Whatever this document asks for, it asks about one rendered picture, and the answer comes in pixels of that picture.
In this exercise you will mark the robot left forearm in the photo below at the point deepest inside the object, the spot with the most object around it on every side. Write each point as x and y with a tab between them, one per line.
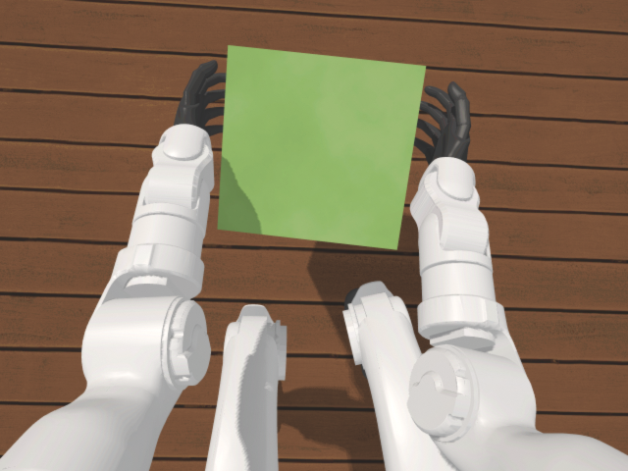
169	222

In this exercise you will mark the robot right forearm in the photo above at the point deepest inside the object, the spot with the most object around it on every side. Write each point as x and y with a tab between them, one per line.
458	295

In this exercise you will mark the robot right thigh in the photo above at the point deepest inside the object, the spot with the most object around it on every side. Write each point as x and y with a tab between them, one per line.
383	341

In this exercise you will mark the robot right upper arm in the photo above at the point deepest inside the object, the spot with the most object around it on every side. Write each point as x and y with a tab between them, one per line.
480	411

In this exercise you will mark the robot left hand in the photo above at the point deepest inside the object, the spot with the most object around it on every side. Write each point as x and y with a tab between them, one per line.
195	99

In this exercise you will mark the left robot shin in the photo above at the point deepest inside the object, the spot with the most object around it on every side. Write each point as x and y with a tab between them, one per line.
247	310

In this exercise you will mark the robot right hand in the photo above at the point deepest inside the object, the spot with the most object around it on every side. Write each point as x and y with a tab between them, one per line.
453	139

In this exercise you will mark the carton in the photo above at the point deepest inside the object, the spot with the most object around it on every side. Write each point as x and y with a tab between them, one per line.
317	147

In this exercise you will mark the robot left upper arm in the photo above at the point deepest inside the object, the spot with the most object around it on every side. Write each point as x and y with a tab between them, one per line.
139	355

